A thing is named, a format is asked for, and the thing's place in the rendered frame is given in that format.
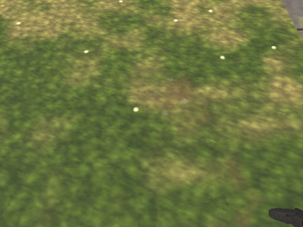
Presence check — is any right robot hand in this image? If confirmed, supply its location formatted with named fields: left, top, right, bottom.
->
left=268, top=208, right=303, bottom=227

